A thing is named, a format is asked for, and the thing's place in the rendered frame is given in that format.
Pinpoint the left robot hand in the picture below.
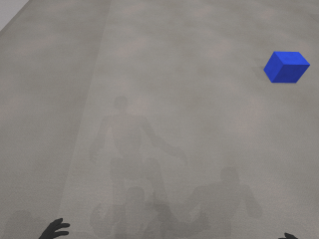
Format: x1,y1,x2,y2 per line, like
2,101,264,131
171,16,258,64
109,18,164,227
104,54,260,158
39,218,70,239

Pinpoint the carton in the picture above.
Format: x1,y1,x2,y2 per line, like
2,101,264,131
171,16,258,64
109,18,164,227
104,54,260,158
263,51,310,84

